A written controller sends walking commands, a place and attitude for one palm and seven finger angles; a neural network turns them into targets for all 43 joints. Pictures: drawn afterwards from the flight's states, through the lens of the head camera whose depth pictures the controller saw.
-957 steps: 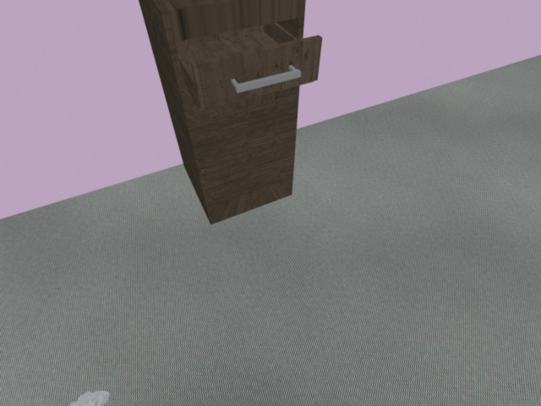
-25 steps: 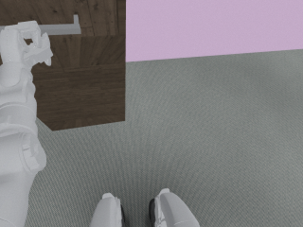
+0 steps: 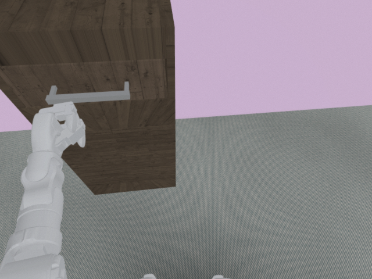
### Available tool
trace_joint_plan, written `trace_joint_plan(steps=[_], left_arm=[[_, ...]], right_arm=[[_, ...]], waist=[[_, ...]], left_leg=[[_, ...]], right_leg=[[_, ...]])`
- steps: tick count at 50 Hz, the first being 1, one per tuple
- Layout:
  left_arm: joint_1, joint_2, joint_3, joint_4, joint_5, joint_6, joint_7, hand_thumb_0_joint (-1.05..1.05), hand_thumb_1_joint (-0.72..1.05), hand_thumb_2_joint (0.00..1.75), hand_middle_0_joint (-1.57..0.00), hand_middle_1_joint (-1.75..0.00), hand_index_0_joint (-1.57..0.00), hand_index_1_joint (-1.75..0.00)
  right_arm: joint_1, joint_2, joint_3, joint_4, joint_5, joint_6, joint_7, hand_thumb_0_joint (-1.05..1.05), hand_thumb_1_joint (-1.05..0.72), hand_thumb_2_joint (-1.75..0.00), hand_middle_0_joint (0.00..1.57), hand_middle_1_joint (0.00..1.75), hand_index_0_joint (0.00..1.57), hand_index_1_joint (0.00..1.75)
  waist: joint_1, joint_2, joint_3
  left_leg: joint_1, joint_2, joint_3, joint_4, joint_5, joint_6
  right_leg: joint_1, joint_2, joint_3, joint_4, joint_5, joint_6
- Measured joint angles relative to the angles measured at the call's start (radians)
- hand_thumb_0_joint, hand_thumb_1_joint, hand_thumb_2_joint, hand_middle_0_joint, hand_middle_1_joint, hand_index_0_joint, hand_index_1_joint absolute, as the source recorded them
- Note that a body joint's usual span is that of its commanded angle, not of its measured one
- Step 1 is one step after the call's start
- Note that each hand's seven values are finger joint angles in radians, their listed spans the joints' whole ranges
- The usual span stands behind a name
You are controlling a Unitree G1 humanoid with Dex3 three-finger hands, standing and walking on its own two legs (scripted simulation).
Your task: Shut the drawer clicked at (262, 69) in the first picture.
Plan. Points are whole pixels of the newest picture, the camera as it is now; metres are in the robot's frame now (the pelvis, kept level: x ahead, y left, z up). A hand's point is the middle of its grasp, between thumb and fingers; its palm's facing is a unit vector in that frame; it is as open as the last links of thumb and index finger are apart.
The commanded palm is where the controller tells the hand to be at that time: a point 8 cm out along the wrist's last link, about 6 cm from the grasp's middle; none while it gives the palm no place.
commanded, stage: draw the hand back to the body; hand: left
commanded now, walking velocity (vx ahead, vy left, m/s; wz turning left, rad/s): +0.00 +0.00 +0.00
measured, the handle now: (90, 92) +0.55 +0.24 +0.04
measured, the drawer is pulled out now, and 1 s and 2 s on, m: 0.00 0.00 0.00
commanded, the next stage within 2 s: step back with the hand held close in 1.08 s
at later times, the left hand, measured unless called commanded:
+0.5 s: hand (34, 184) +0.26 +0.23 +0.14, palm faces +0.34 -0.90 -0.26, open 3.3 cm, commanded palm +0.22 +0.27 +0.16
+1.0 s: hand out of the picture +0.15 +0.23 +0.20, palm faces +0.44 -0.80 -0.40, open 3.3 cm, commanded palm +0.11 +0.26 +0.21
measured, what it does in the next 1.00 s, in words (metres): stands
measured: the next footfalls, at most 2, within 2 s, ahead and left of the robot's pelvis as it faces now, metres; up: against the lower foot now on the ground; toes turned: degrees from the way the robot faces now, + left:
none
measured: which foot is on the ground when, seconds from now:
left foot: down 0.00-1.00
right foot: down 0.00-1.00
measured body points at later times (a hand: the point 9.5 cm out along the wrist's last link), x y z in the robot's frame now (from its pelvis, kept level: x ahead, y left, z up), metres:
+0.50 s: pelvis -0.01 -0.01 +0.04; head -0.01 -0.03 +0.49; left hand +0.24 +0.28 +0.15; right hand +0.20 -0.23 -0.04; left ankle -0.02 +0.09 -0.70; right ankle -0.02 -0.11 -0.70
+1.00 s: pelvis -0.01 -0.02 +0.04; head -0.03 -0.05 +0.49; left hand +0.12 +0.27 +0.22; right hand +0.19 -0.23 -0.04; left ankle -0.02 +0.09 -0.70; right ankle -0.02 -0.11 -0.70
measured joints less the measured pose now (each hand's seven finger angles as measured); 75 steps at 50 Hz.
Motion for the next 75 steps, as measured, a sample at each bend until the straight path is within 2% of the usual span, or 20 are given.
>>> trace_joint_plan(steps=[11,14,18,23,29,36,47,53,59,62,68,75], left_arm=[[0.202,-0.058,-0.083,-0.227,-0.045,0.081,-0.02,0.02,0.9,0.9,-1.4,-1.6,-1.4,-1.6],[0.266,-0.046,-0.125,-0.318,0.033,0.132,0.072,0.02,0.9,0.9,-1.4,-1.6,-1.41,-1.6],[0.363,-0.046,-0.163,-0.428,0.089,0.197,0.186,0.02,0.89,0.9,-1.4,-1.6,-1.41,-1.6],[0.465,-0.054,-0.168,-0.547,0.116,0.242,0.252,0.02,0.89,0.9,-1.4,-1.6,-1.4,-1.6],[0.577,-0.061,-0.158,-0.684,0.127,0.253,0.273,0.02,0.89,0.9,-1.4,-1.6,-1.4,-1.6],[0.736,-0.058,-0.128,-0.854,0.126,0.241,0.271,0.02,0.89,0.9,-1.4,-1.6,-1.41,-1.6],[0.961,-0.039,-0.066,-1.07,0.125,0.201,0.276,0.02,0.89,0.9,-1.4,-1.6,-1.41,-1.6],[0.965,-0.051,-0.066,-1.066,0.133,0.186,0.282,0.02,0.89,0.9,-1.41,-1.6,-1.41,-1.6],[0.942,-0.06,-0.076,-1.048,0.135,0.191,0.286,0.02,0.89,0.9,-1.41,-1.6,-1.41,-1.6],[0.94,-0.055,-0.07,-1.06,0.137,0.188,0.283,0.02,0.89,0.9,-1.41,-1.6,-1.41,-1.6],[0.961,-0.032,-0.005,-1.09,0.151,0.125,0.283,0.02,0.89,0.9,-1.41,-1.6,-1.41,-1.6],[1.031,-0.006,-0.013,-1.135,0.153,0.132,0.282,0.02,0.89,0.9,-1.4,-1.6,-1.41,-1.6]], right_arm=[[-0.13,-0.019,0.003,-0.01,0.018,-0.073,-0.041,0.01,-0.91,-0.9,0.2,0.3,0.2,0.3],[-0.164,-0.011,0.005,-0.016,0.018,-0.072,-0.055,0.01,-0.91,-0.9,0.2,0.3,0.2,0.3],[-0.194,-0.001,0.016,-0.02,0.017,-0.07,-0.071,0.01,-0.91,-0.9,0.2,0.3,0.2,0.3],[-0.207,0.01,0.032,-0.01,0.008,-0.081,-0.077,0.01,-0.9,-0.9,0.2,0.3,0.2,0.3],[-0.204,0.015,0.038,0.011,-0.007,-0.099,-0.07,0.01,-0.9,-0.9,0.2,0.3,0.2,0.3],[-0.19,0.017,0.026,0.025,-0.02,-0.115,-0.059,0.01,-0.9,-0.9,0.2,0.3,0.2,0.3],[-0.167,0.013,0.0,0.033,-0.022,-0.158,-0.065,0.01,-0.9,-0.9,0.2,0.3,0.2,0.3],[-0.173,0.013,-0.005,0.038,-0.022,-0.177,-0.074,0.01,-0.9,-0.9,0.2,0.3,0.2,0.3],[-0.179,0.021,0.001,0.042,-0.025,-0.189,-0.079,0.01,-0.9,-0.9,0.2,0.3,0.2,0.3],[-0.177,0.025,0.004,0.034,-0.026,-0.189,-0.076,0.01,-0.9,-0.9,0.2,0.3,0.2,0.3],[-0.191,0.02,-0.005,-0.001,-0.033,-0.133,-0.056,0.01,-0.9,-0.9,0.2,0.3,0.2,0.3],[-0.194,0.011,-0.035,-0.019,-0.027,-0.073,-0.064,0.01,-0.9,-0.9,0.2,0.3,0.2,0.3]], waist=[[0.063,0.001,0.02],[0.08,-0.002,0.042],[0.097,0.002,0.069],[0.116,0.007,0.097],[0.132,0.016,0.123],[0.134,0.031,0.133],[0.148,0.047,0.126],[0.157,0.05,0.133],[0.155,0.042,0.137],[0.151,0.04,0.135],[0.114,0.033,0.134],[0.088,0.014,0.151]], left_leg=[[0.166,-0.027,-0.024,-0.083,0.037,-0.005],[0.24,-0.032,-0.016,-0.135,0.058,-0.007],[0.348,-0.038,-0.009,-0.231,0.1,-0.009],[0.459,-0.042,-0.009,-0.331,0.143,-0.012],[0.547,-0.044,-0.011,-0.408,0.177,-0.016],[0.592,-0.04,-0.011,-0.441,0.19,-0.021],[0.599,-0.029,-0.016,-0.428,0.184,-0.026],[0.594,-0.03,-0.023,-0.42,0.186,-0.026],[0.595,-0.03,-0.023,-0.421,0.188,-0.027],[0.589,-0.027,-0.022,-0.416,0.186,-0.027],[0.517,-0.023,-0.017,-0.398,0.188,-0.022],[0.462,-0.042,0.0,-0.397,0.205,-0.005]], right_leg=[[0.171,-0.022,-0.024,-0.065,0.014,-0.005],[0.236,-0.025,-0.015,-0.103,0.029,-0.006],[0.336,-0.028,-0.008,-0.185,0.066,-0.007],[0.443,-0.028,-0.007,-0.277,0.105,-0.009],[0.53,-0.026,-0.008,-0.35,0.135,-0.012],[0.575,-0.021,-0.008,-0.385,0.149,-0.015],[0.592,-0.01,-0.011,-0.393,0.153,-0.021],[0.591,-0.011,-0.019,-0.389,0.154,-0.022],[0.591,-0.01,-0.019,-0.387,0.155,-0.023],[0.588,-0.008,-0.018,-0.389,0.156,-0.023],[0.525,-0.004,-0.013,-0.396,0.177,-0.017],[0.45,-0.026,0.002,-0.36,0.179,0.002]])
